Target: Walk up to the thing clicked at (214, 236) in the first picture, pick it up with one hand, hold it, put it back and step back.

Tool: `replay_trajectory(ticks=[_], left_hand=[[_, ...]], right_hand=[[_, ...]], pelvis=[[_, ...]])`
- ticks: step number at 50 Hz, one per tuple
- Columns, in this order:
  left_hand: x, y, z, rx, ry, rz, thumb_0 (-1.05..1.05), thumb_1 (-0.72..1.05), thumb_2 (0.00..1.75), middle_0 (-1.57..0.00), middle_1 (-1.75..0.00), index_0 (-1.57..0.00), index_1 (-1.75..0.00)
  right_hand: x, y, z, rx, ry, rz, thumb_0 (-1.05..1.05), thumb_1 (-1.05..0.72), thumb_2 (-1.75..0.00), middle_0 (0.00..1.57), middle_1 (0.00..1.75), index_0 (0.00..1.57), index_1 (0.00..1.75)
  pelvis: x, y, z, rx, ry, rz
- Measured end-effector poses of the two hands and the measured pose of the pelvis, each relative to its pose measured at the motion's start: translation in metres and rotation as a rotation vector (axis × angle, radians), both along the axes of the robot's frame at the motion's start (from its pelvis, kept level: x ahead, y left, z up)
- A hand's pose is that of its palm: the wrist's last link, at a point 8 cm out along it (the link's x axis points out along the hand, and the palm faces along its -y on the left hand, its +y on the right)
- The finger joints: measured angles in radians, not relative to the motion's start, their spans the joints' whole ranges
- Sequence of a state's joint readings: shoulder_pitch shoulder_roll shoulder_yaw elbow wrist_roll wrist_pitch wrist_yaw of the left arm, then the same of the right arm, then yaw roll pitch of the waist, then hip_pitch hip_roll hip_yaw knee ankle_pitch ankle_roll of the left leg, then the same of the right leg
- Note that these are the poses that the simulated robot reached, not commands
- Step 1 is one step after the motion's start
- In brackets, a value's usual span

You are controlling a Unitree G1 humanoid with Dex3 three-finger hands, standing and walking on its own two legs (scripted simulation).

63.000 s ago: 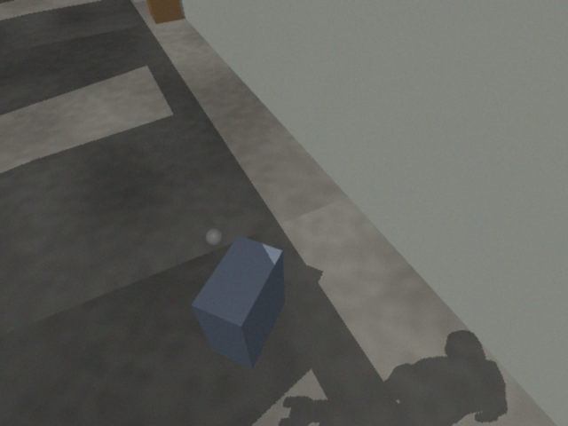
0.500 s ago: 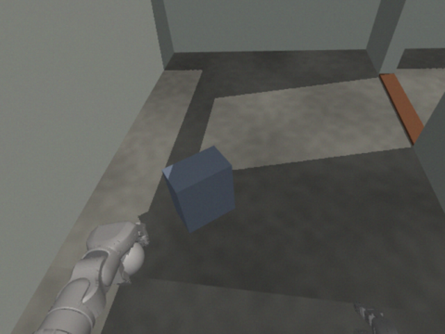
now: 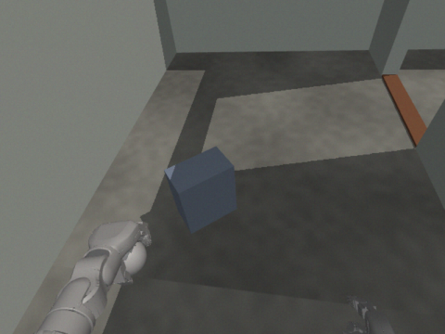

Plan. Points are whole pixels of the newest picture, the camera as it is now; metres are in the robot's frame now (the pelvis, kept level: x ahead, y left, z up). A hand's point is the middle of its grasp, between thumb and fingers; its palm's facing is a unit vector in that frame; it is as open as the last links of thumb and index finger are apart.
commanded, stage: hold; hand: left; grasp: from above
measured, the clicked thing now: (127, 256) +0.31 +0.23 -0.05
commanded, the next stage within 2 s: crouch in 0.28 s
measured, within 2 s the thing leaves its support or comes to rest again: neither
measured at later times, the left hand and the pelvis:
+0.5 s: hand (124, 254) +0.31 +0.22 -0.03, palm faces -0.44 -0.05 -0.90, open 9.6 cm; pelvis +0.01 +0.00 +0.00, yaw +0 degrees
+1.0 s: hand (146, 270) +0.35 +0.24 -0.21, palm faces -0.41 +0.05 -0.91, open 9.6 cm; pelvis -0.03 +0.00 -0.11, yaw +1 degrees
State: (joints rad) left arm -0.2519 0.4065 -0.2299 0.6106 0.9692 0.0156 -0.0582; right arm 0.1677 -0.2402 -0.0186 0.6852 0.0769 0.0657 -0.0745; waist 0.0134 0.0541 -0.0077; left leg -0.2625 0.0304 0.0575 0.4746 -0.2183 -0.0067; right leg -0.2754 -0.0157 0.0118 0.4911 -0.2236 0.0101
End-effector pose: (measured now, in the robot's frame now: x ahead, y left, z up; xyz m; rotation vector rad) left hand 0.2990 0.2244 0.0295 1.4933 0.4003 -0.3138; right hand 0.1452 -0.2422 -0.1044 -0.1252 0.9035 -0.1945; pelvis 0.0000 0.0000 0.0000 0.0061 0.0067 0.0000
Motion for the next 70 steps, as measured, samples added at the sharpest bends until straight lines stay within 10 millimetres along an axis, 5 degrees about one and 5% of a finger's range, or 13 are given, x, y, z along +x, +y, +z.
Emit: replay_trajectory(ticks=[24, 31, 41, 50, 59, 70], left_hand=[[0.011, 0.0, 0.0, 0.004, -0.007, -0.002, 0.01, 0.05, 0.52, -0.55, -0.74, -0.66, -0.71], [0.007, 0.001, -0.02, 0.006, 0.02, -0.006, 0.01, 0.04, 0.54, -0.55, -0.74, -0.66, -0.72], [0.015, 0.006, -0.093, 0.054, 0.016, -0.034, 0.01, 0.03, 0.55, -0.55, -0.74, -0.66, -0.72], [0.053, 0.01, -0.185, 0.105, -0.036, -0.039, 0.01, 0.04, 0.55, -0.55, -0.74, -0.66, -0.72], [0.083, 0.011, -0.274, 0.099, -0.038, 0.001, 0.01, 0.04, 0.53, -0.56, -0.73, -0.67, -0.71], [0.1, 0.011, -0.374, 0.065, 0.018, -0.014, 0.0, 0.04, 0.48, -0.59, -0.71, -0.71, -0.67]], right_hand=[[0.001, -0.007, -0.001, -0.011, 0.034, -0.018, 0.01, -0.91, -0.9, 0.2, 0.3, 0.2, 0.3], [-0.003, -0.009, -0.001, -0.017, 0.046, -0.015, 0.01, -0.91, -0.9, 0.2, 0.3, 0.2, 0.3], [-0.035, -0.024, -0.034, -0.09, 0.16, 0.009, 0.01, -0.91, -0.9, 0.2, 0.3, 0.2, 0.3], [-0.101, -0.04, -0.11, -0.161, 0.301, -0.049, 0.01, -0.91, -0.9, 0.2, 0.3, 0.2, 0.3], [-0.17, -0.023, -0.195, -0.148, 0.45, -0.112, 0.01, -0.91, -0.9, 0.2, 0.3, 0.2, 0.3], [-0.186, -0.003, -0.274, -0.114, 0.495, -0.088, 0.01, -0.91, -0.9, 0.2, 0.3, 0.2, 0.3]], pelvis=[[0.01, 0.0, 0.001, -0.002, 0.004, 0.003], [0.008, -0.001, 0.0, -0.001, 0.018, 0.01], [-0.011, -0.003, -0.034, -0.014, 0.175, 0.03], [-0.034, 0.004, -0.113, -0.041, 0.378, 0.025], [-0.052, 0.013, -0.192, -0.06, 0.515, 0.015], [-0.062, 0.015, -0.269, -0.078, 0.613, 0.01]])
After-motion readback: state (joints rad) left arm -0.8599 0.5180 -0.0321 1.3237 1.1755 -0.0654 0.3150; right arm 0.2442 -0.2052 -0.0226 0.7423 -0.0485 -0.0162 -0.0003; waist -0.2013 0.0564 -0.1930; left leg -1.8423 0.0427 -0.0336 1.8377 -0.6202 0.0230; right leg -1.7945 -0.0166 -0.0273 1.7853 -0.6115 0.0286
